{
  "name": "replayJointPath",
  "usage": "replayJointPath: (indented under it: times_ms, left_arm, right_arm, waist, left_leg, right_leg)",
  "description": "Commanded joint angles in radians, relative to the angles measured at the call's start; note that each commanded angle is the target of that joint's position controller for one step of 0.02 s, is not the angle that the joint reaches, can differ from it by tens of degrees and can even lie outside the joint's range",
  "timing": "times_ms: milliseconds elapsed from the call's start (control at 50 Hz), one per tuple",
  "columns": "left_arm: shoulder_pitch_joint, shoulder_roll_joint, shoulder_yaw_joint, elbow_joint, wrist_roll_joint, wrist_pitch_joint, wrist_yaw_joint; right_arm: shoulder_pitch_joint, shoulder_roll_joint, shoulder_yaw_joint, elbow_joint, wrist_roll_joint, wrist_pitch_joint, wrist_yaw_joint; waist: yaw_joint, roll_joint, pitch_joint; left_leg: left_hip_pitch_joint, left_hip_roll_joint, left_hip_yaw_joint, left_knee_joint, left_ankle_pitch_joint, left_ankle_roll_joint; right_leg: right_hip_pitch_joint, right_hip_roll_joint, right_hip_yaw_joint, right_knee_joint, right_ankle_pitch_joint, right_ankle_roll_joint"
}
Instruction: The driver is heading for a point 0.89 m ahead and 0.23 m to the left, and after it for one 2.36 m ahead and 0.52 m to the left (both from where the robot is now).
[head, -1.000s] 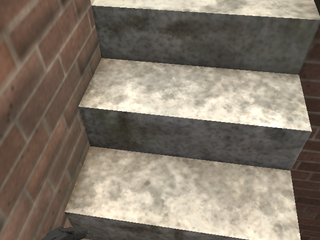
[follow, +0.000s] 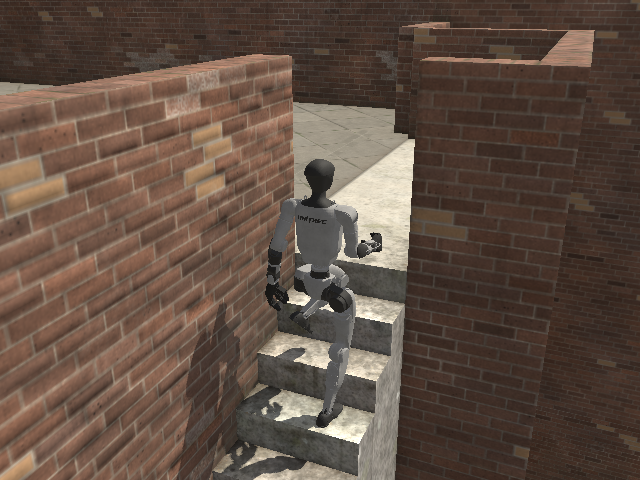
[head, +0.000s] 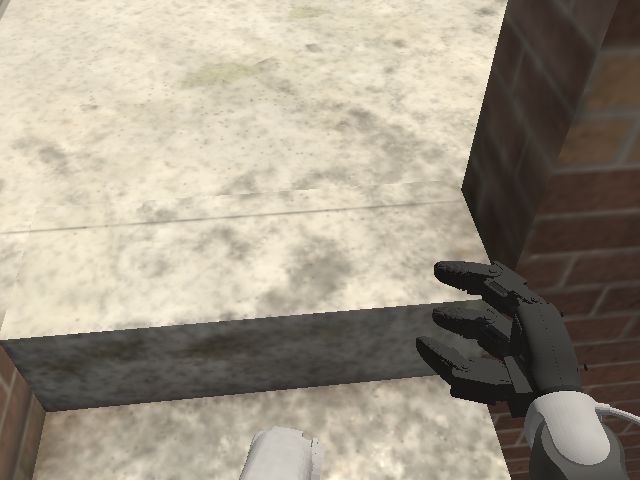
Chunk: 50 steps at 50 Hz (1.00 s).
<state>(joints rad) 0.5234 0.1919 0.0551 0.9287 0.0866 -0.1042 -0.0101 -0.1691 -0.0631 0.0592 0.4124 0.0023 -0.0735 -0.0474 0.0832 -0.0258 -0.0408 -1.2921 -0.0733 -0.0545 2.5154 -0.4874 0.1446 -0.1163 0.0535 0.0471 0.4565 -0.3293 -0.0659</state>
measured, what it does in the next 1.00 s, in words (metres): climbs, turning left: left foot 0.20 m higher, then right foot 0.19 m higher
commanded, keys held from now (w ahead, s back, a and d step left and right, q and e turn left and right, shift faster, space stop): w+q+shift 0.62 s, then w+shift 0.02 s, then w+e+shift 0.36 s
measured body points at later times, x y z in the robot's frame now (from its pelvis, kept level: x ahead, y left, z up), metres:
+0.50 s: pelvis +0.19 +0.05 +0.21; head +0.22 +0.04 +0.66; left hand +0.45 +0.22 +0.22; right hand +0.25 -0.20 +0.06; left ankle +0.11 +0.12 -0.54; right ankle +0.37 -0.05 -0.26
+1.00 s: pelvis +0.45 +0.20 +0.40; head +0.50 +0.24 +0.84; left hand +0.22 +0.29 +0.27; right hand +0.81 +0.32 +0.47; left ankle +0.54 +0.38 -0.15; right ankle +0.38 -0.05 -0.33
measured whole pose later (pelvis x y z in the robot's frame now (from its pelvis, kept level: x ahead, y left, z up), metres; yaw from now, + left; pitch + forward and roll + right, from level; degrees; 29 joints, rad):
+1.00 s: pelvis +0.45 +0.20 +0.40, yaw +24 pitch +7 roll +0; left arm 0.63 0.12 0.07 1.03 0.03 -0.08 -0.01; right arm -0.32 -0.02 0.10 0.32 -0.01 -0.08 0.01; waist 0.17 -0.04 0.01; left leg -1.20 0.12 0.05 1.53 -0.58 0.14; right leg 0.02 -0.11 0.05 0.21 -0.24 -0.04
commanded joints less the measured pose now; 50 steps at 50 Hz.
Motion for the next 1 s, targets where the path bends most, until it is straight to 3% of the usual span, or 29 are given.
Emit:
replayJointPath:
  times_ms: [20, 40, 100, 120, 140, 160, 200, 240, 300, 380, 440, 480, 540, 560, 580, 600, 620, 640, 680, 740, 760, 800, 820, 860, 920, 940, 960, 980, 1000]
  left_arm:
    - [-0.113, 0.120, 0.022, -0.028, -0.023, -0.025, -0.004]
    - [-0.245, 0.136, 0.023, -0.046, -0.037, -0.021, 0.001]
    - [-0.342, 0.379, 0.080, -0.131, -0.103, -0.060, 0.004]
    - [-0.337, 0.340, 0.083, -0.151, -0.133, -0.053, -0.016]
    - [-0.226, 0.253, 0.078, -0.191, -0.133, -0.060, -0.053]
    - [-0.091, 0.107, 0.031, -0.214, -0.028, -0.064, -0.097]
    - [-0.433, -0.082, -0.043, -0.291, 0.028, -0.082, -0.062]
    - [-0.442, -0.214, -0.104, -0.432, 0.040, -0.057, -0.076]
    - [-0.504, -0.101, -0.096, -0.501, 0.043, -0.012, -0.054]
    - [-0.742, -0.156, -0.107, -0.625, 0.017, 0.033, 0.009]
    - [-0.796, -0.131, -0.111, -0.667, 0.012, 0.071, 0.002]
    - [-0.769, -0.186, -0.146, -0.682, -0.031, 0.103, -0.014]
    - [-0.409, -0.020, -0.033, -0.561, -0.095, 0.091, -0.009]
    - [-0.310, 0.045, -0.001, -0.523, -0.105, 0.087, 0.000]
    - [-0.195, 0.151, 0.029, -0.482, -0.059, 0.076, 0.001]
    - [-0.102, 0.220, 0.055, -0.403, -0.036, 0.079, 0.018]
    - [-0.248, 0.151, 0.055, -0.417, -0.067, 0.066, 0.037]
    - [-0.353, 0.088, 0.028, -0.365, -0.070, 0.047, 0.035]
    - [-0.283, -0.021, 0.005, -0.158, -0.062, 0.004, 0.028]
    - [-0.188, -0.093, -0.010, 0.008, -0.060, -0.027, 0.006]
    - [-0.112, -0.191, -0.049, 0.051, -0.129, -0.002, -0.041]
    - [-0.183, -0.022, -0.019, 0.024, -0.123, 0.034, -0.055]
    - [-0.221, 0.055, 0.006, -0.017, -0.070, -0.011, 0.005]
    - [-0.051, 0.166, 0.038, 0.015, -0.046, -0.044, 0.027]
    - [0.147, 0.103, 0.050, 0.080, -0.031, -0.015, 0.045]
    - [0.108, 0.088, 0.047, 0.042, -0.076, 0.006, 0.050]
    - [-0.001, 0.099, 0.042, 0.012, -0.059, 0.026, 0.033]
    - [-0.009, 0.188, 0.050, -0.047, -0.055, -0.006, -0.006]
    - [-0.149, 0.344, 0.103, -0.105, -0.067, -0.031, -0.034]
  right_arm:
    - [-0.174, -0.072, -0.026, -0.124, 0.018, 0.022, -0.025]
    - [-0.029, -0.074, -0.021, -0.084, 0.010, 0.033, -0.029]
    - [0.390, -0.264, -0.091, 0.090, 0.057, 0.061, -0.045]
    - [0.418, -0.294, -0.109, 0.109, 0.049, 0.038, -0.034]
    - [0.341, -0.377, -0.150, 0.194, 0.071, 0.056, -0.034]
    - [0.292, -0.325, -0.171, 0.255, 0.013, 0.061, -0.032]
    - [0.421, -0.181, -0.141, 0.379, 0.009, 0.049, -0.020]
    - [0.458, -0.160, -0.120, 0.405, -0.058, 0.029, -0.022]
    - [0.361, -0.212, -0.131, 0.357, -0.024, -0.014, -0.035]
    - [0.506, -0.308, -0.143, 0.389, -0.028, -0.070, -0.051]
    - [0.540, -0.294, -0.154, 0.391, 0.020, -0.037, -0.038]
    - [0.456, -0.318, -0.167, 0.330, 0.041, -0.008, -0.066]
    - [0.490, -0.380, -0.186, 0.327, 0.047, -0.072, -0.023]
    - [0.461, -0.394, -0.198, 0.333, 0.027, -0.091, 0.007]
    - [0.435, -0.332, -0.193, 0.312, 0.042, -0.096, 0.049]
    - [0.322, -0.253, -0.183, 0.235, 0.029, -0.080, 0.079]
    - [0.221, -0.210, -0.187, 0.172, -0.045, -0.077, 0.085]
    - [0.161, -0.134, -0.160, 0.125, -0.083, -0.061, 0.080]
    - [0.189, -0.019, -0.097, 0.080, -0.065, -0.038, 0.054]
    - [0.187, 0.005, -0.055, 0.068, -0.036, -0.022, 0.048]
    - [0.164, -0.019, -0.029, 0.021, 0.070, -0.029, 0.042]
    - [0.155, -0.034, -0.012, -0.011, 0.083, -0.001, 0.012]
    - [0.047, -0.066, -0.040, 0.013, -0.002, -0.011, 0.034]
    - [-0.121, -0.034, -0.029, -0.078, -0.035, -0.002, 0.022]
    - [-0.370, 0.014, 0.019, -0.247, -0.046, -0.014, 0.035]
    - [-0.298, 0.014, 0.042, -0.248, -0.028, -0.002, 0.062]
    - [-0.175, -0.005, 0.029, -0.184, -0.013, 0.008, 0.071]
    - [0.137, -0.087, -0.033, -0.042, 0.000, 0.008, 0.047]
    - [0.546, -0.188, -0.096, 0.072, 0.002, 0.015, 0.030]
  waist:
    - [-0.087, 0.114, 0.104]
    - [-0.200, 0.065, 0.001]
    - [-0.317, -0.124, -0.370]
    - [-0.317, -0.062, -0.379]
    - [-0.175, 0.255, -0.362]
    - [-0.039, 0.408, -0.425]
    - [-0.157, 0.063, -0.129]
    - [-0.050, 0.044, -0.038]
    - [-0.015, -0.010, 0.112]
    - [-0.112, -0.004, 0.265]
    - [-0.130, -0.022, 0.222]
    - [-0.103, 0.021, 0.052]
    - [0.052, 0.039, -0.270]
    - [0.121, 0.008, -0.384]
    - [0.133, -0.148, -0.448]
    - [0.144, -0.403, -0.338]
    - [0.119, -0.275, -0.174]
    - [0.047, -0.170, -0.047]
    - [-0.065, -0.004, 0.094]
    - [-0.108, 0.029, 0.146]
    - [-0.080, 0.019, 0.119]
    - [-0.151, -0.022, 0.073]
    - [-0.115, 0.046, 0.189]
    - [-0.031, 0.052, 0.202]
    - [0.069, -0.015, 0.161]
    - [0.019, 0.049, 0.070]
    - [-0.048, 0.070, -0.035]
    - [-0.139, 0.034, -0.254]
    - [-0.343, -0.155, -0.420]
  left_leg:
    - [0.100, 0.015, 0.097, -0.368, 0.089, 0.014]
    - [0.464, 0.048, 0.189, -0.650, 0.127, 0.038]
    - [1.018, -0.057, 0.235, -1.083, 0.021, -0.051]
    - [1.043, -0.091, 0.131, -1.416, 0.031, -0.032]
    - [1.184, 0.013, -0.207, -1.741, 0.003, 0.109]
    - [1.340, 0.085, -0.536, -1.808, -0.098, 0.233]
    - [1.038, -0.036, -0.213, -1.648, 0.236, 0.204]
    - [1.023, 0.020, -0.523, -1.945, 0.123, 0.212]
    - [0.883, 0.102, -0.668, -2.113, -0.094, 0.237]
    - [0.911, 0.191, -0.676, -2.222, -0.092, 0.231]
    - [0.778, 0.102, -0.539, -2.323, -0.074, 0.190]
    - [0.534, 0.146, -0.376, -2.554, 0.304, 0.173]
    - [0.849, 0.194, -0.269, -2.100, 1.735, 0.118]
    - [0.971, 0.190, -0.282, -1.839, 1.754, 0.103]
    - [0.893, 0.116, -0.256, -1.563, 1.501, 0.080]
    - [0.463, -0.066, -0.187, -1.197, 0.554, 0.045]
    - [0.293, -0.052, -0.229, -0.801, 0.392, 0.018]
    - [0.179, -0.019, -0.189, -0.613, 0.421, 0.015]
    - [0.099, 0.029, -0.168, -0.446, 0.357, 0.018]
    - [-0.024, 0.054, -0.200, -0.376, 0.206, -0.003]
    - [-0.001, 0.001, -0.186, -0.433, 0.348, -0.045]
    - [0.165, 0.057, 0.020, -0.517, 0.318, -0.101]
    - [0.046, 0.153, 0.079, -0.489, 0.209, -0.060]
    - [-0.226, 0.189, 0.046, -0.252, -0.015, -0.030]
    - [-0.275, 0.259, 0.017, -0.584, -0.261, 0.027]
    - [0.216, 0.267, 0.077, -0.999, -0.217, 0.046]
    - [0.709, 0.183, 0.183, -1.197, -0.151, 0.022]
    - [1.101, 0.055, 0.261, -1.092, -0.077, -0.015]
    - [1.258, 0.111, 0.084, -1.170, -0.091, -0.009]
  right_leg:
    - [-0.170, -0.252, -0.019, -0.379, 0.800, -0.060]
    - [-0.240, -0.217, -0.212, -0.366, 1.266, -0.037]
    - [-0.029, -0.307, -0.160, -0.009, 2.270, -0.128]
    - [0.073, -0.264, -0.146, 0.282, 2.149, -0.119]
    - [-0.251, -0.001, -0.131, 0.857, 1.195, -0.028]
    - [-0.561, 0.120, 0.045, 1.273, 0.430, -0.010]
    - [-0.683, 0.060, 0.016, 1.510, 0.342, -0.032]
    - [-0.963, 0.103, 0.024, 1.789, 0.140, -0.011]
    - [-1.096, 0.017, 0.109, 1.771, -0.022, 0.025]
    - [-1.468, -0.021, 0.081, 2.044, -0.281, 0.019]
    - [-1.240, -0.098, 0.028, 1.598, -0.181, 0.009]
    - [-0.539, -0.126, -0.075, 1.205, -0.152, -0.017]
    - [-0.050, -0.009, -0.145, 0.855, -0.398, -0.064]
    - [0.005, -0.015, -0.097, 0.649, -0.348, -0.063]
    - [0.084, -0.129, 0.299, 0.368, -0.625, -0.118]
    - [0.121, -0.335, 0.894, 0.002, -1.059, -0.231]
    - [-0.043, -0.384, 1.055, -0.153, -1.097, -0.209]
    - [-0.151, -0.382, 0.912, -0.069, -1.025, -0.214]
    - [-0.283, -0.363, 0.613, 0.000, -0.643, -0.178]
    - [-0.228, -0.309, 0.347, -0.096, -0.286, -0.147]
    - [-0.135, -0.269, 0.240, -0.032, -0.086, -0.129]
    - [-0.264, -0.254, 0.133, -0.139, -0.047, -0.169]
    - [-0.323, -0.259, 0.175, -0.258, 0.001, -0.189]
    - [-0.080, -0.364, 0.315, -0.366, -0.001, -0.256]
    - [0.131, -0.269, 0.190, -0.410, 0.122, -0.170]
    - [-0.093, -0.237, 0.076, -0.549, 0.197, -0.154]
    - [-0.352, -0.183, 0.026, -0.507, 0.436, -0.147]
    - [-0.352, -0.209, 0.042, -0.243, 1.237, -0.147]
    - [-0.301, -0.214, 0.032, 0.182, 1.568, -0.092]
